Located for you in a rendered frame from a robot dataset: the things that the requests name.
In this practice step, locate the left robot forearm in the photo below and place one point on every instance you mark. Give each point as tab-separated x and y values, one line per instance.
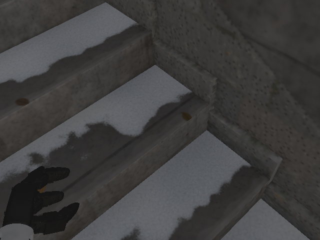
16	231

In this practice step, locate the robot left hand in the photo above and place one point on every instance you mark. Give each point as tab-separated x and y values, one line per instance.
25	201

